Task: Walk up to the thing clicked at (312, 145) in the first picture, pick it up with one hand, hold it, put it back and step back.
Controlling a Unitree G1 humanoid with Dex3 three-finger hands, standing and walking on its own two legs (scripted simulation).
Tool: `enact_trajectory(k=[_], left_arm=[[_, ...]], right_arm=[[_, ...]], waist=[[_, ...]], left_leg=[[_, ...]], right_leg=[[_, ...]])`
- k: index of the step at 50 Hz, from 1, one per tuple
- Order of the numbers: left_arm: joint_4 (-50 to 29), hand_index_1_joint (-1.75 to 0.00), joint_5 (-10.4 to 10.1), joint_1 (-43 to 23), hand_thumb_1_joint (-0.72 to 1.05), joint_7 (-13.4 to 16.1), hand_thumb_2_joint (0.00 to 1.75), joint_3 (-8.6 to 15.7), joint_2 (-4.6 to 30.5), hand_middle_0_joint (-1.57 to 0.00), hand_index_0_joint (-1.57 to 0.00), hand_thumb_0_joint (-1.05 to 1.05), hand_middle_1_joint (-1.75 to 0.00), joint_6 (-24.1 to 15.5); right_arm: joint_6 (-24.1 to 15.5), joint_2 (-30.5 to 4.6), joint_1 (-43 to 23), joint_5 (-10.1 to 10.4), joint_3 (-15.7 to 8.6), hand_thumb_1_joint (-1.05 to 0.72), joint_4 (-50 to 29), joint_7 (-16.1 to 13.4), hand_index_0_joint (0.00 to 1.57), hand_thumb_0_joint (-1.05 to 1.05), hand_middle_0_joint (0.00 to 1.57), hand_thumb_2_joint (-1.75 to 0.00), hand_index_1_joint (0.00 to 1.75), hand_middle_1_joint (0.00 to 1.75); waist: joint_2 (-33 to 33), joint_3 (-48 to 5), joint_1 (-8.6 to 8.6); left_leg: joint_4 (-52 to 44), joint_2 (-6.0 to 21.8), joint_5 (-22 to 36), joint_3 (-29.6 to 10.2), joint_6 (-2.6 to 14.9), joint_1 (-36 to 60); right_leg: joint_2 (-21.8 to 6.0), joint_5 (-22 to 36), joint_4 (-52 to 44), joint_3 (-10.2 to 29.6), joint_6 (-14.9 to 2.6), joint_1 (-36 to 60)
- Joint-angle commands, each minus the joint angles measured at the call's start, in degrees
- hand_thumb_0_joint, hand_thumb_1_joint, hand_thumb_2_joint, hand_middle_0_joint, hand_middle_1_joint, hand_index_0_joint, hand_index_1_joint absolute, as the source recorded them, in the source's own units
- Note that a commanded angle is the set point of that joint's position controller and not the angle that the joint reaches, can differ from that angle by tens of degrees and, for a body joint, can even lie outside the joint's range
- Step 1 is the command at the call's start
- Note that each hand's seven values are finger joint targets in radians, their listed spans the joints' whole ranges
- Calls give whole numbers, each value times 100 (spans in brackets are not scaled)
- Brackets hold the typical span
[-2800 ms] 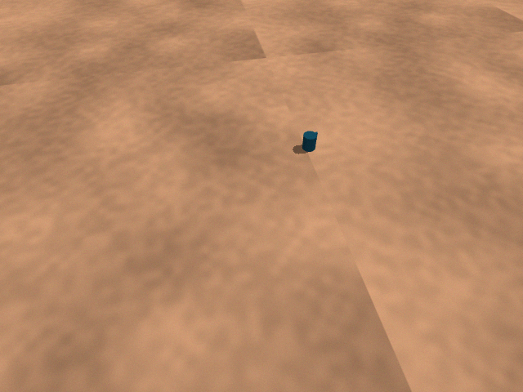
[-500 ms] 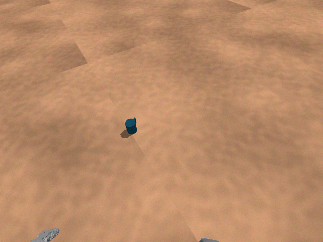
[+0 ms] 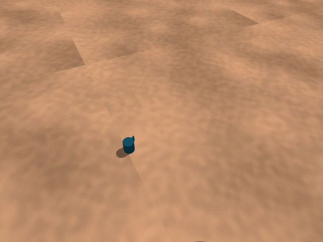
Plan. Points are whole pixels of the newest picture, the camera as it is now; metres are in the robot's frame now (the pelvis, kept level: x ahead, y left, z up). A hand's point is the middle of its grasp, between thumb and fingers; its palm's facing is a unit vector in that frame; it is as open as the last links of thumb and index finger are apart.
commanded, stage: walk up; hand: left
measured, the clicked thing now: (130, 143) +0.86 +0.23 -0.71
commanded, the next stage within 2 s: none
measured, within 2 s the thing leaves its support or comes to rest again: neither
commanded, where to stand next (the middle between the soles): +0.46 +0.01 m, yaw +0 degrees
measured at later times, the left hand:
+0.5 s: hand (80, 204) +0.25 +0.25 -0.11, palm faces -0.01 -0.91 -0.42, open 7.4 cm
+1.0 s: hand (84, 156) +0.41 +0.29 -0.14, palm faces -0.07 -0.92 -0.38, open 7.4 cm
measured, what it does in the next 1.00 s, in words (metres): walks ahead: right foot, then left foot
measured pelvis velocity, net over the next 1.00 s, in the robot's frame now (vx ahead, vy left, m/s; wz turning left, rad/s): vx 0.35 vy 0.01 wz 0.00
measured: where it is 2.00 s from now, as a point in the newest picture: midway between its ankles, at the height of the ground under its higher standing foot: (159, 204)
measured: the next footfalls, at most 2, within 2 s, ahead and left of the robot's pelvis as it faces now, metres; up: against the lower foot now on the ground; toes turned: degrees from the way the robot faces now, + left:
right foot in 0.26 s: +0.25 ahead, -0.15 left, +0.00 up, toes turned -5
left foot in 0.68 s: +0.39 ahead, +0.14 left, +0.00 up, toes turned +7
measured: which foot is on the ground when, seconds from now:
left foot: down 0.00-0.28, up 0.30-0.66, down 0.68-1.00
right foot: up 0.00-0.24, down 0.26-0.70, up 0.72-1.00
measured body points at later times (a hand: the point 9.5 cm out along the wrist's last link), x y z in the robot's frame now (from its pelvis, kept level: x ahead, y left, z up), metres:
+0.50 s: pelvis +0.18 -0.03 +0.01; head +0.20 -0.06 +0.46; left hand +0.25 +0.29 -0.08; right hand +0.25 -0.35 -0.12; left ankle +0.25 +0.12 -0.68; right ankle +0.21 -0.14 -0.73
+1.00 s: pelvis +0.35 +0.01 +0.00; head +0.37 +0.01 +0.45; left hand +0.42 +0.34 -0.11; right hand +0.40 -0.31 -0.10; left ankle +0.35 +0.13 -0.73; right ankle +0.46 -0.13 -0.70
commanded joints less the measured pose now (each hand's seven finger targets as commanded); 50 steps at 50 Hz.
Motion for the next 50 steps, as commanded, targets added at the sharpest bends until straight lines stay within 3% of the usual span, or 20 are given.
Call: enact_trajectory(k=[1,6,9,12,13,14,15,17,20,24,29,33,34,35,36,38,41,44,48,50], left_arm=[[-341,-30,-38,202,90,-60,90,354,1022,-20,-20,0,-30,-190],[-536,-30,31,-439,90,-170,90,405,887,-20,-20,0,-30,-176],[-484,-30,20,-418,90,-164,90,448,847,-20,-20,0,-30,-216],[-236,-30,46,396,90,-54,90,591,1069,-20,-20,0,-30,-299],[-182,-30,94,862,90,23,90,737,1474,-20,-20,0,-30,-348],[-349,-30,46,871,90,82,90,778,1911,-20,-20,0,-30,-384],[-436,-30,-34,574,90,64,90,710,1869,-20,-20,0,-30,-354],[-550,-30,-91,96,90,99,90,640,1536,-20,-20,0,-30,-347],[-645,-30,-39,-135,90,91,90,546,1335,-20,-20,0,-30,-366],[-759,-30,-6,1,90,76,90,590,1362,-20,-20,0,-30,-400],[-836,-30,3,-51,90,54,90,562,1422,-20,-20,0,-30,-374],[-841,-30,24,-56,90,62,90,403,1150,-20,-20,0,-30,-289],[-875,-30,29,138,90,59,90,279,796,-20,-20,0,-30,-283],[-910,-30,-87,253,90,71,90,222,525,-20,-20,0,-30,-257],[-774,-30,-16,8,90,190,90,354,1157,-20,-20,0,-30,-205],[-591,-30,-86,130,90,166,90,328,1129,-20,-20,0,-30,-182],[-370,-30,-71,445,90,55,90,348,989,-20,-20,0,-30,-148],[-523,-30,-1,58,90,-32,90,364,892,-20,-20,0,-30,-130],[-420,-30,22,-66,90,67,90,344,683,-20,-20,0,-30,-139],[-268,-30,29,114,90,132,90,358,614,-20,-20,0,-30,-144]], right_arm=[[-80,-1568,196,-17,-424,-90,-308,-128,20,0,20,-90,30,30],[-77,-1681,318,-15,-446,-90,-375,-82,20,0,20,-90,30,30],[-22,-1638,191,3,-418,-90,-438,-72,20,0,20,-90,30,30],[55,-1283,144,5,-266,-90,-541,-84,20,0,20,-90,30,30],[36,-897,321,24,-131,-90,-611,-88,20,0,20,-90,30,30],[84,-876,391,31,-90,-90,-637,-112,20,0,20,-90,30,30],[161,-1409,177,-25,-247,-90,-516,-181,20,0,20,-90,30,30],[167,-1393,308,64,-259,-90,-276,-157,20,0,20,-90,30,30],[201,-1287,632,-12,-278,-90,-28,-65,20,0,20,-90,30,30],[240,-1171,169,-102,-317,-90,-143,54,20,0,20,-90,30,30],[148,-1096,-245,-102,-347,-90,-249,129,20,0,20,-90,30,30],[59,-1273,552,-121,-465,-90,22,36,20,0,20,-90,30,30],[16,-1618,1177,-147,-571,-90,127,-53,20,0,20,-90,30,30],[-18,-2120,1222,-168,-658,-90,-67,-103,20,0,20,-90,30,30],[22,-2200,1056,25,-684,-90,-103,-97,20,0,20,-90,30,30],[28,-1736,528,28,-509,-90,-251,-154,20,0,20,-90,30,30],[-5,-1543,252,5,-411,-90,-294,-177,20,0,20,-90,30,30],[6,-1626,315,-43,-418,-90,-390,-157,20,0,20,-90,30,30],[96,-1468,7,-29,-272,-90,-416,-206,20,0,20,-90,30,30],[177,-1413,-145,32,-231,-90,-407,-230,20,0,20,-90,30,30]], waist=[[1289,-80,-36],[1226,39,-195],[1115,-62,-55],[213,-561,452],[-1092,-739,670],[-1411,-582,621],[-528,-323,538],[-175,-56,331],[-611,-21,87],[-571,68,236],[-434,66,216],[359,-414,-356],[1496,-805,-613],[2259,-614,-530],[1456,-436,-531],[789,-75,-207],[1239,-112,-33],[1362,-2,-164],[1170,-16,7],[1000,-222,189]], left_leg=[[-1916,1309,-193,-1397,1094,814],[-1959,1309,-381,-1166,1169,617],[-1527,1183,-11,-930,975,420],[252,719,289,-398,613,-350],[1946,176,-244,6,343,-1206],[2901,-418,-1619,-178,111,-2254],[3248,-8,-1739,-828,90,-2103],[3083,255,-1085,-1088,99,-2055],[2367,342,-566,-821,-30,-1399],[1384,388,-270,-578,-167,-1338],[359,283,197,-324,-147,-590],[-345,-143,-101,-24,43,1417],[-996,506,-1121,-1158,311,2170],[-1993,1973,-1734,-4011,952,2570],[-1983,2378,-1611,-4345,1486,1944],[-1771,1807,-548,-2835,1251,1391],[-1654,1278,297,-1488,1050,819],[-1805,1369,-10,-1388,1293,728],[-1145,1249,1917,-858,1118,154],[-601,1192,1660,-763,932,-262]], right_leg=[[-449,430,-787,28,177,-862],[-396,956,-2128,-325,204,-444],[-134,1230,-2655,-528,137,311],[151,1028,-3311,-534,-25,2242],[-883,-102,-4058,1060,-280,2878],[-2232,-894,-5060,3504,-897,2954],[-2445,-1110,-4969,3716,-1358,2277],[-1866,-367,-4833,2324,-1189,1958],[-1340,472,-4816,1084,-941,1249],[-1372,115,-4931,758,-1065,1127],[-1292,20,-4692,436,-923,844],[-920,1120,-2906,-138,-561,118],[-533,1333,-1038,-476,-280,-349],[461,-466,45,-552,40,-1885],[28,-900,491,133,-49,-1787],[-215,-174,420,479,-41,-1519],[-402,296,-550,86,91,-788],[-420,360,-1300,-178,234,-703],[-168,1100,-2116,-428,231,193],[29,1652,-2605,-520,172,1071]])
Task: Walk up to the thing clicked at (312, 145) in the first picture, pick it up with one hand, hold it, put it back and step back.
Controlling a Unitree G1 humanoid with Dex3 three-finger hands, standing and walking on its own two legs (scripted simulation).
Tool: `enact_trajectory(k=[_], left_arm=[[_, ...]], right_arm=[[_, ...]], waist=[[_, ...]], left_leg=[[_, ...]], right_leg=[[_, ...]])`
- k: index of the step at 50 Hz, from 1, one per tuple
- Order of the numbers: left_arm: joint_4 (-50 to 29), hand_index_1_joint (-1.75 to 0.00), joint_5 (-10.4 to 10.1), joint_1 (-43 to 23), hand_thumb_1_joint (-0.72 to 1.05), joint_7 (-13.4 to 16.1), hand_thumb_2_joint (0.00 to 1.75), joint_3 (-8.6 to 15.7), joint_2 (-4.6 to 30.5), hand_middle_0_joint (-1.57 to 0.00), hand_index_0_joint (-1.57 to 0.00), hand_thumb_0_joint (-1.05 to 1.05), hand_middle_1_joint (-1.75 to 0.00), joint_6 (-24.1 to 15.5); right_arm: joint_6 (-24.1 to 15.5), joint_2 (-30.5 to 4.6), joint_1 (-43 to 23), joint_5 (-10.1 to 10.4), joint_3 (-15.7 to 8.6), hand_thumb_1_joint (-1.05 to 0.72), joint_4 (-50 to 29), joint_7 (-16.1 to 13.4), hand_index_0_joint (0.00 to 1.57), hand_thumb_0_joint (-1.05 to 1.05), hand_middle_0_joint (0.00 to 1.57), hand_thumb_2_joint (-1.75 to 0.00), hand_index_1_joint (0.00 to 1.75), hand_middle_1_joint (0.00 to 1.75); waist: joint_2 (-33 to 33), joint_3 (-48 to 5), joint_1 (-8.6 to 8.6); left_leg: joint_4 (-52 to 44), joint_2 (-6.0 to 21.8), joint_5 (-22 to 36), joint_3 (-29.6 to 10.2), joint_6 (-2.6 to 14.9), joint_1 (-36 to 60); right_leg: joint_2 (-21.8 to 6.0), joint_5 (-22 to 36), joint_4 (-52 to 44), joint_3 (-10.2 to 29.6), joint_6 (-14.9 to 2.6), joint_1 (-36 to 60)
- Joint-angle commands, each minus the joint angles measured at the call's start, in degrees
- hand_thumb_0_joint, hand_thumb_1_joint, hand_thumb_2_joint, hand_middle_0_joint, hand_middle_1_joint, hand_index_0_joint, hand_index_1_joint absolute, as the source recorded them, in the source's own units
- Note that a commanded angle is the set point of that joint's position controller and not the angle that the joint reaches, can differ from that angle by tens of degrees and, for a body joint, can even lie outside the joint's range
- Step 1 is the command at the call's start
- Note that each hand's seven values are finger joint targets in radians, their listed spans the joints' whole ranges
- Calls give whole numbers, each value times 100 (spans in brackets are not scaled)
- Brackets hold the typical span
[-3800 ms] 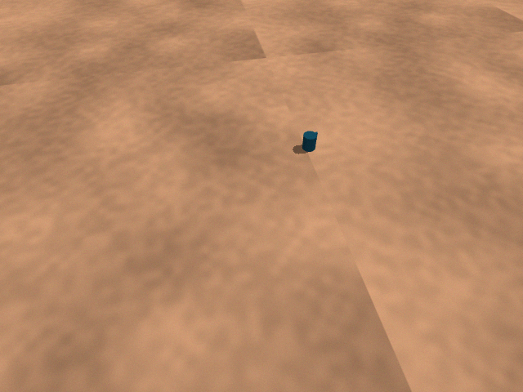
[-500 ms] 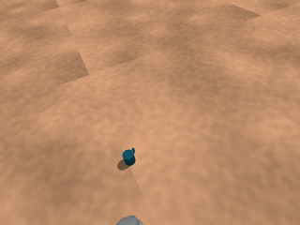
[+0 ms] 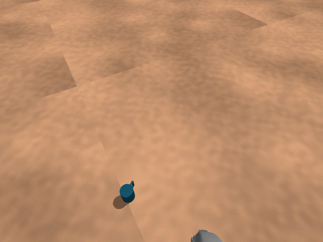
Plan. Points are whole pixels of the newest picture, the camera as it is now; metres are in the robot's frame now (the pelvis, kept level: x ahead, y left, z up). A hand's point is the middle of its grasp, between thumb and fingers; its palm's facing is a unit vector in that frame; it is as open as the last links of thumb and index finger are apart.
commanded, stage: walk up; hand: left
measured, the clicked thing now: (128, 190) +0.52 +0.22 -0.72
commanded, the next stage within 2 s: stand in 1.72 s
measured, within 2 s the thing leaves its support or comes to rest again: neither
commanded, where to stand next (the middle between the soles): +0.11 +0.00 m, yaw +0 degrees
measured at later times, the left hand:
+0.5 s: hand out of the picture +0.14 +0.28 -0.16, palm faces -0.02 -0.93 -0.36, open 7.4 cm
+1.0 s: hand (71, 229) +0.19 +0.27 -0.14, palm faces -0.01 -0.93 -0.36, open 7.4 cm
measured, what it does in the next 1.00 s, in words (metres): walks ahead: right foot, then left foot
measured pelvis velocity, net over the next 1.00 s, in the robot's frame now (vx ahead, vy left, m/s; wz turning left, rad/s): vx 0.10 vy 0.01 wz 0.00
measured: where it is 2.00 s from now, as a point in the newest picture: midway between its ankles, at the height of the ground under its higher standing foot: outside the picture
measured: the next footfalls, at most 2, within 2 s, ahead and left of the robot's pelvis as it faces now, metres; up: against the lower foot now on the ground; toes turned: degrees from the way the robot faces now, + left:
right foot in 0.06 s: +0.16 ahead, -0.13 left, +0.00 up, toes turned -1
left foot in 0.34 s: +0.14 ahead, +0.13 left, +0.00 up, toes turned +2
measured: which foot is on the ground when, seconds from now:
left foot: down 0.00-0.08, up 0.10-0.32, down 0.34-1.00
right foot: up 0.00-0.04, down 0.06-1.00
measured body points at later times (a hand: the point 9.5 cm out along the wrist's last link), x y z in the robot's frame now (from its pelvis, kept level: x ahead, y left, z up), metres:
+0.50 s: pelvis +0.07 +0.01 -0.01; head +0.09 +0.02 +0.44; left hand +0.14 +0.32 -0.14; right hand +0.14 -0.30 -0.13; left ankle +0.11 +0.13 -0.73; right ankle +0.12 -0.13 -0.73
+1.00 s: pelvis +0.10 +0.01 +0.02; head +0.11 +0.00 +0.47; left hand +0.19 +0.31 -0.11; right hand +0.22 -0.29 -0.11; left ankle +0.11 +0.13 -0.73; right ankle +0.12 -0.13 -0.73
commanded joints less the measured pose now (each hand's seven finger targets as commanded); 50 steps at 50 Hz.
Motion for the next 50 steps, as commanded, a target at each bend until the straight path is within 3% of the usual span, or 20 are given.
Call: enact_trajectory(k=[1,2,3,4,5,7,8,10,13,16,17,18,19,20,23,24,26,27,34,50], left_arm=[[-84,-30,-7,429,90,175,90,328,876,-20,-20,0,-30,-186],[-74,-30,5,458,90,213,90,368,1027,-20,-20,0,-30,-216],[-170,-30,43,763,90,211,90,523,1454,-20,-20,0,-30,-264],[-288,-30,17,671,90,236,90,529,1696,-20,-20,0,-30,-303],[-300,-30,-31,447,90,234,90,578,1963,-20,-20,0,-30,-258],[-322,-30,-94,268,90,274,90,488,1658,-20,-20,0,-30,-213],[-367,-30,-55,72,90,290,90,447,1606,-20,-20,0,-30,-197],[-410,-30,15,-104,90,265,90,423,1518,-20,-20,0,-30,-168],[-396,-30,47,-318,90,260,90,353,1360,-20,-20,0,-30,-123],[-364,-30,-42,-691,90,244,90,231,1180,-20,-20,0,-30,-3],[-315,-30,-72,-701,90,237,90,149,981,-20,-20,0,-30,35],[-299,-30,-110,-679,90,229,90,69,750,-20,-20,0,-30,73],[-160,-30,-162,-613,90,244,90,77,817,-20,-20,0,-30,112],[67,-30,-122,-548,90,254,90,161,1028,-20,-20,0,-30,126],[391,-30,-110,-400,90,259,90,112,965,-20,-20,0,-30,13],[449,-30,-113,-551,90,263,90,110,1068,-20,-20,0,-30,-2],[509,-30,-121,-854,90,259,90,51,1058,-20,-20,0,-30,-8],[575,-30,-139,-896,90,258,90,22,1009,-20,-20,0,-30,4],[985,-30,-170,-1072,90,289,90,-50,948,-20,-20,0,-30,-9],[1325,-30,-62,-1529,90,277,90,-41,798,-20,-20,0,-30,35]], right_arm=[[15,-1216,-508,83,-308,-90,-439,-146,20,0,20,-90,30,30],[38,-941,-402,115,-204,-90,-405,-165,20,0,20,-90,30,30],[5,-835,-130,115,-166,-90,-504,-142,20,0,20,-90,30,30],[72,-550,211,83,-46,-90,-419,-143,20,0,20,-90,30,30],[144,-1172,10,32,-278,-90,-315,-230,20,0,20,-90,30,30],[180,-1233,-95,51,-307,-90,-146,-251,20,0,20,-90,30,30],[184,-1233,26,73,-315,-90,-56,-241,20,0,20,-90,30,30],[173,-1160,171,-5,-304,-90,137,-184,20,0,20,-90,30,30],[179,-932,9,-14,-265,-90,288,-155,20,0,20,-90,30,30],[134,-914,119,-37,-291,-90,519,-213,20,0,20,-90,30,30],[109,-1014,5,-75,-316,-90,542,-237,20,0,20,-90,30,30],[83,-1243,-197,-116,-346,-90,475,-253,20,0,20,-90,30,30],[62,-1510,-684,-46,-342,-90,364,-240,20,0,20,-90,30,30],[88,-1516,-1042,-24,-308,-90,351,-221,20,0,20,-90,30,30],[79,-1097,-1311,10,-95,-90,499,-214,20,0,20,-90,30,30],[80,-1055,-1200,32,-68,-90,593,-208,20,0,20,-90,30,30],[90,-1058,-1147,31,-52,-90,726,-208,20,0,20,-90,30,30],[88,-1091,-1252,21,-50,-90,788,-215,20,0,20,-90,30,30],[98,-1004,-1512,92,-48,-90,1084,-258,20,0,20,-90,30,30],[182,-868,-2016,45,-66,-90,1440,-218,20,0,20,-90,30,30]], waist=[[576,-496,410],[185,-665,471],[-753,-1036,530],[-1152,-942,385],[-903,-753,470],[-590,-301,432],[-716,-248,314],[-986,-365,247],[-935,-530,246],[-609,-621,24],[-326,-562,6],[352,-439,76],[900,-343,233],[732,-134,335],[636,-433,464],[609,-497,345],[669,-483,192],[709,-464,236],[307,-983,212],[61,-766,191]], left_leg=[[49,935,1614,-556,797,-919],[537,684,1115,-373,533,-975],[1744,242,134,-92,396,-1445],[2576,-218,-1439,-316,153,-2067],[3055,-91,-1988,-555,203,-2195],[3057,159,-1484,-912,155,-2306],[2784,248,-1202,-844,122,-2094],[2221,198,-992,-625,73,-1658],[1205,60,-674,-420,23,-820],[223,-135,243,-262,51,213],[-78,-12,200,-521,121,361],[-779,632,-542,-1570,253,121],[-1505,1381,-1823,-2695,687,-861],[-1546,1448,-2033,-2638,867,-1450],[-779,726,-259,-1424,321,-1082],[-699,560,-110,-1273,220,-944],[-954,545,-223,-1296,200,-706],[-1079,632,-139,-1338,222,-590],[-841,562,1890,-942,165,381],[-1629,540,1263,-825,28,705]], right_leg=[[392,1011,-995,-224,-86,1657],[297,1014,-1301,2,-206,2015],[-461,241,-1804,1249,-519,2620],[-1683,-102,-2468,3208,-953,2642],[-2011,-564,-2507,3591,-1642,2280],[-1538,-635,-2514,2718,-1435,1798],[-1289,-838,-2532,2287,-1237,1497],[-1084,-476,-2354,1736,-1195,1153],[-882,51,-2066,1167,-1056,677],[-757,-512,-1500,956,-791,-37],[-613,-868,-1391,856,-585,-327],[-278,-1340,-1079,661,-333,-499],[242,-1447,-435,229,-128,183],[224,-1221,-165,233,-99,882],[21,84,-1299,463,-160,1532],[-58,279,-1442,689,-200,1502],[-118,347,-1505,679,-189,1378],[-47,426,-1497,556,-136,1375],[-280,1853,-1871,555,-57,1850],[-329,1321,-2692,559,76,2006]])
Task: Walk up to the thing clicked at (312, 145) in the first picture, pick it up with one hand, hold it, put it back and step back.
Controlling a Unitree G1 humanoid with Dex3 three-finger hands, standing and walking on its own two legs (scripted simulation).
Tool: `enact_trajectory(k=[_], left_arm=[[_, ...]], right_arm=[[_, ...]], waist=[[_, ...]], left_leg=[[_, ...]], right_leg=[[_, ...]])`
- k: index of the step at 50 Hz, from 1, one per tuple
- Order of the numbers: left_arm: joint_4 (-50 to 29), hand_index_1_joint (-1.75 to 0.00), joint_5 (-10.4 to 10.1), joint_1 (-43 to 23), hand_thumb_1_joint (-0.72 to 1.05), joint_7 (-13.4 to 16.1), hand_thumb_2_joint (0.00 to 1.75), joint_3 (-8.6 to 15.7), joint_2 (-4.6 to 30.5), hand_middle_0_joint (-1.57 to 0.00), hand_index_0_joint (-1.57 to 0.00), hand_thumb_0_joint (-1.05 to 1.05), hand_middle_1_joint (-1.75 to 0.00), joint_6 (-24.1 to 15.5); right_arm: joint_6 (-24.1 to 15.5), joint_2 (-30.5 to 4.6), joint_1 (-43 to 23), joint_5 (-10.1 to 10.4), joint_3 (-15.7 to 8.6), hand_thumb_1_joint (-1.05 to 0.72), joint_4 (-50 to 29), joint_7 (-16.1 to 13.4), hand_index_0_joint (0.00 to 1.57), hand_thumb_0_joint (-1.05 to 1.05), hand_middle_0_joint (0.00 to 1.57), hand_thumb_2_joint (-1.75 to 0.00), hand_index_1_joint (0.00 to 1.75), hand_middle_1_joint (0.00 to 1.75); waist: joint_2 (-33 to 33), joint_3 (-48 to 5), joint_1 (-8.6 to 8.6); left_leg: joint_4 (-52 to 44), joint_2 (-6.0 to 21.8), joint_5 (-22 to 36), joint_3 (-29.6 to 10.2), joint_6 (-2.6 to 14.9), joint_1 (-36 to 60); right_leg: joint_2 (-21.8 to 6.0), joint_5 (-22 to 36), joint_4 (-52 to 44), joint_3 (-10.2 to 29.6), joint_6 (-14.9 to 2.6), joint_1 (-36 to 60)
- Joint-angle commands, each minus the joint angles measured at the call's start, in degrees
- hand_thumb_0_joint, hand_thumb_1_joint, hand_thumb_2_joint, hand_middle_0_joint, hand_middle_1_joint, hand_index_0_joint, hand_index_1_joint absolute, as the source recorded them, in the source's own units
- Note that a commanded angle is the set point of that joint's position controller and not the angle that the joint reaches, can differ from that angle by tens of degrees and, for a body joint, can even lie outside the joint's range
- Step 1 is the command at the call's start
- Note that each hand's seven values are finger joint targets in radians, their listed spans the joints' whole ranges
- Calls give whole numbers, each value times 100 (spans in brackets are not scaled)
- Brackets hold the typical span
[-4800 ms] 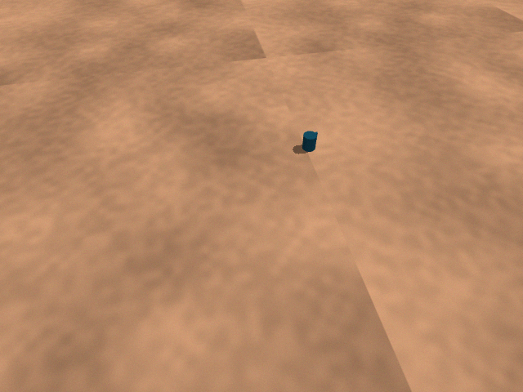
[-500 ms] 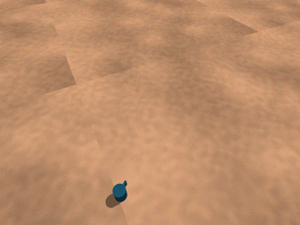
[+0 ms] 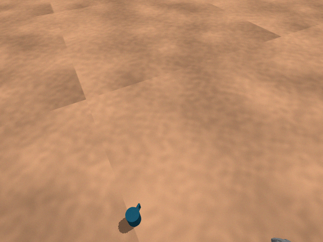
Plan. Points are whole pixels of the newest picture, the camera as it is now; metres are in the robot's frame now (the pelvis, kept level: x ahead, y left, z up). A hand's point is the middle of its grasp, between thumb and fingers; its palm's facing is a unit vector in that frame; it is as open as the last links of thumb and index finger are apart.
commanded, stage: walk up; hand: left
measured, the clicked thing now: (135, 214) +0.41 +0.21 -0.73
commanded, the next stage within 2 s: stand in 0.72 s
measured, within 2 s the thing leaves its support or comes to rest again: neither
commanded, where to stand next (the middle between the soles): +0.01 -0.01 m, yaw +0 degrees
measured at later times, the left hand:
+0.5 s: hand out of the picture +0.09 +0.24 -0.15, palm faces -0.03 -0.94 -0.34, open 7.4 cm
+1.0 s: hand out of the picture +0.09 +0.24 -0.15, palm faces -0.03 -0.94 -0.35, open 7.4 cm
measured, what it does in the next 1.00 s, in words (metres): stands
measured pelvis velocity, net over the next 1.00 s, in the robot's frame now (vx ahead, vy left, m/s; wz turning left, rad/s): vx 0.01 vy -0.01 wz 0.00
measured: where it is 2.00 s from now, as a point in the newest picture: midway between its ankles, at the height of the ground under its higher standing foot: outside the picture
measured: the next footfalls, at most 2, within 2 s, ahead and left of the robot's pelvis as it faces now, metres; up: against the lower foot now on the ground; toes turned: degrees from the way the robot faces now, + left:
none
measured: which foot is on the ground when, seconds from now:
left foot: down 0.00-1.00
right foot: down 0.00-1.00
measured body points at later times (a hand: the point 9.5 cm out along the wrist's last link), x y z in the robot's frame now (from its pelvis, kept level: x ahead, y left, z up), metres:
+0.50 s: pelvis +0.00 -0.01 +0.00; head +0.01 -0.01 +0.45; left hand +0.10 +0.29 -0.13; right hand +0.06 -0.31 -0.14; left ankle +0.01 +0.12 -0.75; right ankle +0.02 -0.14 -0.75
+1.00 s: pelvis +0.01 -0.01 +0.00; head +0.01 -0.01 +0.45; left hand +0.09 +0.29 -0.13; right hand +0.09 -0.31 -0.13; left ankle +0.01 +0.12 -0.75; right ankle +0.02 -0.14 -0.75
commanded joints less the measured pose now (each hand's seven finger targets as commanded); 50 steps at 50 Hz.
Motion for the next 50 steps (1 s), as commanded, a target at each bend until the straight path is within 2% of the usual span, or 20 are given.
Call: enact_trajectory(k=[1,3,10,34,35,36,38,50], left_arm=[[-229,-30,12,-270,90,62,90,256,1189,-20,-20,0,-30,-122],[-232,-30,21,-296,90,59,90,271,1205,-20,-20,0,-30,-119],[-277,-30,21,-299,90,62,90,319,1187,-20,-20,0,-30,-99],[-362,-30,48,-223,90,54,90,356,1128,-20,-20,0,-30,-68],[-364,-30,47,-232,90,55,90,360,1131,-20,-20,0,-30,-69],[-422,-30,13,-232,90,58,90,359,1217,-20,-20,0,-30,-69],[-412,-30,-9,-135,90,52,90,347,1171,-20,-20,0,-30,-72],[-503,-30,15,-87,90,46,90,309,1198,-20,-20,0,-30,-62]], right_arm=[[-87,-1191,-243,-39,-256,-90,-238,-68,20,0,20,-90,30,30],[-84,-1183,-201,-47,-262,-90,-203,-69,20,0,20,-90,30,30],[-102,-1179,-54,-66,-253,-90,-159,-85,20,0,20,-90,30,30],[-84,-1182,194,-82,-259,-90,-190,-105,20,0,20,-90,30,30],[-88,-1177,220,-78,-253,-90,-203,-103,20,0,20,-90,30,30],[-106,-1148,175,-116,-252,-90,-264,-123,20,0,20,-90,30,30],[-127,-1173,117,-114,-247,-90,-272,-126,20,0,20,-90,30,30],[-97,-1154,150,-103,-230,-90,-307,-110,20,0,20,-90,30,30]], waist=[[-132,-501,-45],[-173,-472,-56],[-59,-532,-63],[-128,-424,-82],[-82,-424,-92],[-140,-426,-110],[-50,-463,-67],[-59,-438,-102]], left_leg=[[-452,665,554,-529,128,183],[-493,647,420,-513,114,192],[-534,645,514,-529,87,115],[-472,662,356,-481,137,225],[-490,673,389,-491,131,170],[-530,746,832,-573,89,184],[-514,743,1089,-546,47,280],[-555,715,539,-528,50,239]], right_leg=[[-541,724,-436,443,-177,121],[-532,603,-461,470,-185,75],[-516,643,-442,444,-213,240],[-499,541,-476,522,-233,49],[-491,569,-458,493,-231,106],[-535,874,-377,508,-248,171],[-509,1014,-377,463,-219,194],[-556,589,-547,502,-240,168]])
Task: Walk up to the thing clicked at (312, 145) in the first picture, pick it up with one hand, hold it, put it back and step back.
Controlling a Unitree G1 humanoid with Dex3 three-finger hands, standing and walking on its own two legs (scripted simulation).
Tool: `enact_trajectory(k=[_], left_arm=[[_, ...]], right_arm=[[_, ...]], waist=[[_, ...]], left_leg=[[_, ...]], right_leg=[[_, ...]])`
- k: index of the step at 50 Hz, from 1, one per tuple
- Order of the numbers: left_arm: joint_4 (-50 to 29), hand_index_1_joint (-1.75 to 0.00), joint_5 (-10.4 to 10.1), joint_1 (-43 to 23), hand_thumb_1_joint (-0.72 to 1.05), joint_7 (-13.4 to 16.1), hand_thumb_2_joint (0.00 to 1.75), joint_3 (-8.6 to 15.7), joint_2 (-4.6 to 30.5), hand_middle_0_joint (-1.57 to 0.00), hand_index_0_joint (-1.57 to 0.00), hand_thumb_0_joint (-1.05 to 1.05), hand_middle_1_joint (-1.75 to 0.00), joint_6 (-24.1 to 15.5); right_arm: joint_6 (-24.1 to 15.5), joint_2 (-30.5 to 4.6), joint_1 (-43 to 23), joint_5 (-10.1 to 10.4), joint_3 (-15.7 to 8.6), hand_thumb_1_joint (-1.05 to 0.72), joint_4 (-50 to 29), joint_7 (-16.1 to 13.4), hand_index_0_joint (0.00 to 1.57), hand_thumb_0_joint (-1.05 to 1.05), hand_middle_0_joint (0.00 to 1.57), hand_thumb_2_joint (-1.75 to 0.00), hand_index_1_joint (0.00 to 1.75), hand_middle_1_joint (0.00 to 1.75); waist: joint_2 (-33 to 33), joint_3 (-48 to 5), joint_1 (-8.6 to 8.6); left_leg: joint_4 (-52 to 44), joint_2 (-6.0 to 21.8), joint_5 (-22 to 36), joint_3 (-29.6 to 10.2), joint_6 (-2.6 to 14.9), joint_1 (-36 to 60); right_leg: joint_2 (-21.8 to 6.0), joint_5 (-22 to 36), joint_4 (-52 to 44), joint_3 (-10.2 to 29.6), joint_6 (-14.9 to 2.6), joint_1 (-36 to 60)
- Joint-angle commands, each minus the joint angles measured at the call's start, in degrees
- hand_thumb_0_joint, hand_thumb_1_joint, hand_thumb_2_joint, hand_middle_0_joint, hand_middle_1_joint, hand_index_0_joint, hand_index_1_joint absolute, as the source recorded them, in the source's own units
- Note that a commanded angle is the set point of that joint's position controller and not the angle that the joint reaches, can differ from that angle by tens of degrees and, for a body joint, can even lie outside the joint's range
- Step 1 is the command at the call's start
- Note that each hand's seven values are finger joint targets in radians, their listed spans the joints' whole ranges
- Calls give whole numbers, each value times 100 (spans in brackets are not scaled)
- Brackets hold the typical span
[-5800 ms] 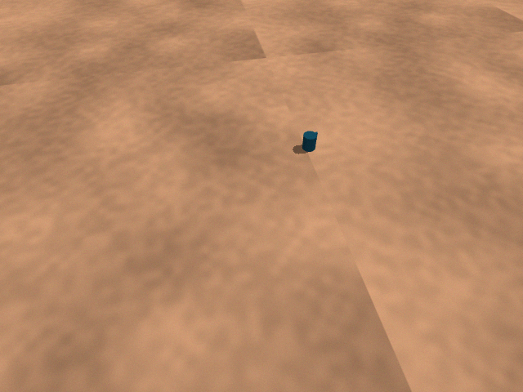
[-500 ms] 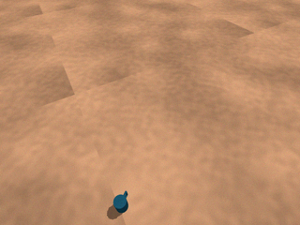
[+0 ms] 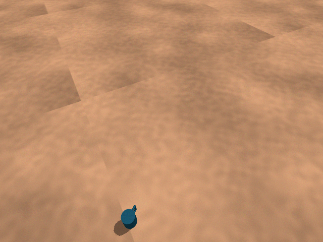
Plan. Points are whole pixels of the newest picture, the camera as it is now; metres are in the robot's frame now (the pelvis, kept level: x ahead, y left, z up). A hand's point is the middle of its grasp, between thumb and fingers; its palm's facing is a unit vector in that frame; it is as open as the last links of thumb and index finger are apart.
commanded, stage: stand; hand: left
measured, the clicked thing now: (130, 216) +0.41 +0.22 -0.74
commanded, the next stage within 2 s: none
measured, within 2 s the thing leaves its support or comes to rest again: neither
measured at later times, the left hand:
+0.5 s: hand out of the picture +0.08 +0.25 -0.15, palm faces -0.03 -0.93 -0.35, open 7.4 cm
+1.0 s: hand out of the picture +0.08 +0.25 -0.15, palm faces -0.04 -0.94 -0.35, open 7.4 cm
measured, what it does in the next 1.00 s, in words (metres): stands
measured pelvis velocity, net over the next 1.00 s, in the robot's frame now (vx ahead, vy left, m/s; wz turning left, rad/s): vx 0.00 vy -0.01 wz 0.00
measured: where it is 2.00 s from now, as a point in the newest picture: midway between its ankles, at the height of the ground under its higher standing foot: outside the picture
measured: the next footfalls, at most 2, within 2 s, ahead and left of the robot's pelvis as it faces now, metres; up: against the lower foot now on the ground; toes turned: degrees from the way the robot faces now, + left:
none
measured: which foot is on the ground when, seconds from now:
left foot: down 0.00-1.00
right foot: down 0.00-1.00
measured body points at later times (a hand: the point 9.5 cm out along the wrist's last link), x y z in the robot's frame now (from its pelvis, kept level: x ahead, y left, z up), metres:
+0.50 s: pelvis +0.00 -0.01 +0.00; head +0.01 -0.01 +0.45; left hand +0.08 +0.30 -0.13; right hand +0.07 -0.31 -0.14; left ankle +0.00 +0.13 -0.75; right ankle +0.01 -0.13 -0.75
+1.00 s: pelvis +0.00 -0.01 +0.00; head +0.01 -0.01 +0.45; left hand +0.08 +0.29 -0.13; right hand +0.07 -0.31 -0.14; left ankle +0.00 +0.13 -0.75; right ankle +0.01 -0.13 -0.75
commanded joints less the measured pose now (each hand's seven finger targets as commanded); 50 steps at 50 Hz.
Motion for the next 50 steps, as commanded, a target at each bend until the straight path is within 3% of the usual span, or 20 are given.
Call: enact_trajectory(k=[1,13,21,41,50], left_arm=[[-344,-30,-11,-239,90,68,90,225,1231,-20,-20,0,-30,-139],[-366,-30,-25,-155,90,59,90,212,1264,-20,-20,0,-30,-141],[-379,-30,-21,-147,90,59,90,207,1277,-20,-20,0,-30,-149],[-421,-30,-25,-124,90,64,90,209,1285,-20,-20,0,-30,-145],[-427,-30,-23,-86,90,61,90,214,1290,-20,-20,0,-30,-152]], right_arm=[[-101,-1207,-288,-9,-242,-90,-340,-64,20,0,20,-90,30,30],[-100,-1225,-181,-17,-230,-90,-316,-60,20,0,20,-90,30,30],[-111,-1214,-119,-28,-211,-90,-319,-68,20,0,20,-90,30,30],[-101,-1206,-38,-23,-216,-90,-362,-63,20,0,20,-90,30,30],[-100,-1202,-60,-23,-215,-90,-393,-66,20,0,20,-90,30,30]], waist=[[-20,-450,20],[-28,-395,35],[-14,-484,32],[-69,-292,48],[-50,-414,39]], left_leg=[[-240,647,486,-523,156,103],[-243,627,333,-530,146,45],[-223,660,558,-532,166,37],[-277,626,305,-513,152,-57],[-203,634,483,-487,161,71]], right_leg=[[-613,527,-320,503,-147,-22],[-628,334,-342,553,-174,-83],[-653,693,-257,568,-180,69],[-610,395,-329,555,-192,-26],[-632,728,-297,571,-205,32]])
